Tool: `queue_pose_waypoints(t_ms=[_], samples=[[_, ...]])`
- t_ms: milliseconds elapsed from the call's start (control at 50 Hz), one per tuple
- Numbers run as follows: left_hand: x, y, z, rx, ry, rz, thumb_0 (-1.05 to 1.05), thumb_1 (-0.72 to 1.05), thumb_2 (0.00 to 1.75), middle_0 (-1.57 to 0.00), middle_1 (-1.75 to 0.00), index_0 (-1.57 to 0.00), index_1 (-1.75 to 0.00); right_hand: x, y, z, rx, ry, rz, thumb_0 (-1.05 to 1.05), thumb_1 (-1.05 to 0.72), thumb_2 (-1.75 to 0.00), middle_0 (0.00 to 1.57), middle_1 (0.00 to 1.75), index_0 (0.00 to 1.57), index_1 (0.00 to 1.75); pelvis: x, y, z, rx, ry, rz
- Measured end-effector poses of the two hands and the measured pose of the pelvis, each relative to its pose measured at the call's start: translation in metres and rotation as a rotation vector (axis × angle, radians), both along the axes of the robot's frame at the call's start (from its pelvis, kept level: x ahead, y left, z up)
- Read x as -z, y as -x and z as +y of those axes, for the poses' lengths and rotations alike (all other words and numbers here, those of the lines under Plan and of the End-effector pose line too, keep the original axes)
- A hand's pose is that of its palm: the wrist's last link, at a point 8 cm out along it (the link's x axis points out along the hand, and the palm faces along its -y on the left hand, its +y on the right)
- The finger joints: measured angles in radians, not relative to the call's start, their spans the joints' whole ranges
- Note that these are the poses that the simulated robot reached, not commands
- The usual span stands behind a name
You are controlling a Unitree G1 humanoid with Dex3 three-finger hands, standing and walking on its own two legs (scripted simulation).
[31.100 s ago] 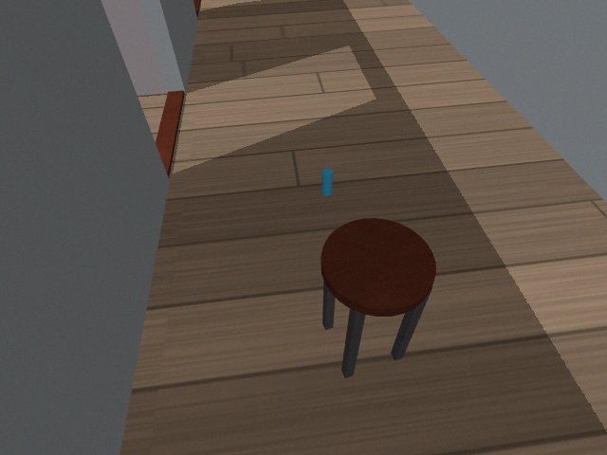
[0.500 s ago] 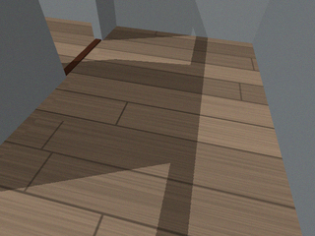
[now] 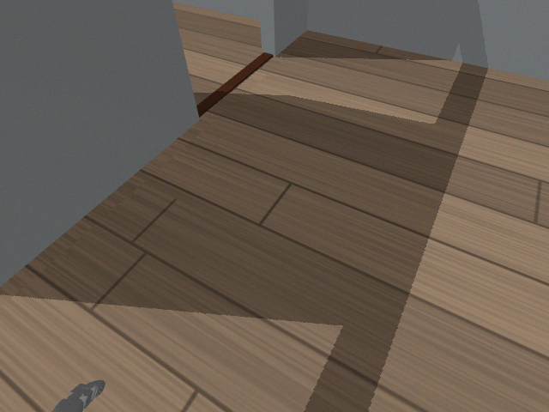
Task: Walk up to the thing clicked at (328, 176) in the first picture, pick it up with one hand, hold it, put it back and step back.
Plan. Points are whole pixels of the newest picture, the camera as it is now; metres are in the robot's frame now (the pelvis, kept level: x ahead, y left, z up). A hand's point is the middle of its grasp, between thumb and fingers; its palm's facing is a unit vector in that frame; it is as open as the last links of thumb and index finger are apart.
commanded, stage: walk up
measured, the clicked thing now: out of the picture -0.70 +1.09 -0.69
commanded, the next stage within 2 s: none
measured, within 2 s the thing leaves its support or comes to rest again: neither
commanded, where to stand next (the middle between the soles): +0.09 +0.02 m, yaw +113 degrees
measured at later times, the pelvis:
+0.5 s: pelvis +0.07 -0.06 -0.01, yaw +26 degrees
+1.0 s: pelvis +0.06 -0.11 +0.01, yaw +55 degrees
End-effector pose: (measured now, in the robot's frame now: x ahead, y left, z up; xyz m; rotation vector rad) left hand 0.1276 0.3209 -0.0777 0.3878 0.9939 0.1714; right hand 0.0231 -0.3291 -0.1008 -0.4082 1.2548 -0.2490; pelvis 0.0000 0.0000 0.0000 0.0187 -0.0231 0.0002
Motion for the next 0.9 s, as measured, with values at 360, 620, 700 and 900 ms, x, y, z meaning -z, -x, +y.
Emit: queue_pose_waypoints(t_ms=[360, 620, 700, 900], samples=[[0.047, 0.06, -0.046, -0.372, 0.097, 0.092, 0.0, 0.9, 0.89, -0.2, -0.3, -0.2, -0.3, -0.017, -0.264, 0.026, -0.446, -0.055, -0.172, 0.01, -0.91, -0.9, 0.2, 0.3, 0.2, 0.29, 0.01, -0.071, -0.046, -0.304, -0.002, -0.025], [0.014, 0.113, -0.082, -0.604, -0.014, 0.044, 0.0, 0.9, 0.89, -0.2, -0.3, -0.2, -0.3, 0.001, -0.33, 0.058, -0.683, -0.172, -0.196, 0.01, -0.9, -0.9, 0.2, 0.3, 0.2, 0.3, 0.009, -0.075, -0.09, -0.566, 0.019, -0.014], [-0.006, 0.156, -0.103, -0.694, -0.071, 0.07, 0.0, 0.9, 0.89, -0.2, -0.3, -0.2, -0.3, 0.0, -0.337, 0.068, -0.767, -0.204, -0.15, 0.01, -0.9, -0.9, 0.2, 0.3, 0.2, 0.3, -0.001, -0.078, -0.108, -0.658, -0.005, -0.005], [-0.024, 0.258, -0.158, -0.93, -0.078, 0.081, 0.0, 0.9, 0.89, -0.2, -0.3, -0.2, -0.3, -0.008, -0.346, 0.083, -0.972, -0.165, -0.022, 0.01, -0.9, -0.9, 0.2, 0.3, 0.2, 0.3, -0.013, -0.071, -0.119, -0.872, -0.01, -0.019]])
